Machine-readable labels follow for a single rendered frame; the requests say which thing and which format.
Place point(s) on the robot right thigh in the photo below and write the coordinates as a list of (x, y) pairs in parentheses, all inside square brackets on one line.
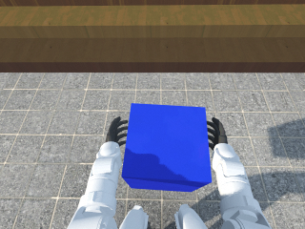
[(187, 218)]

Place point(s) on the robot left hand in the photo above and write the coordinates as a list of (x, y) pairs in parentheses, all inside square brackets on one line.
[(113, 132)]

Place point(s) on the robot thigh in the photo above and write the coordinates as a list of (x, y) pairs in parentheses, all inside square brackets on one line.
[(135, 219), (187, 218)]

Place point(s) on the robot right hand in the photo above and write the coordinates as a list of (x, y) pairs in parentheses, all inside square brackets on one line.
[(218, 134)]

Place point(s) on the left robot forearm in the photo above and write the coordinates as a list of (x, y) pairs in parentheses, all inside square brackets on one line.
[(99, 198)]

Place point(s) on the carton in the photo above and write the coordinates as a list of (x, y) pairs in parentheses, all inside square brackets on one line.
[(167, 148)]

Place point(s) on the right robot forearm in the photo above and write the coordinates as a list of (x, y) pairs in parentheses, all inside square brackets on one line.
[(237, 200)]

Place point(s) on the right robot upper arm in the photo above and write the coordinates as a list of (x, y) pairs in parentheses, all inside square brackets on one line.
[(235, 223)]

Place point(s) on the robot left thigh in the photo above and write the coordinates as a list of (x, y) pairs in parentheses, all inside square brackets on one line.
[(135, 219)]

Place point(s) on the left robot upper arm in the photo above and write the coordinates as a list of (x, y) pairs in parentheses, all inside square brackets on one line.
[(94, 222)]

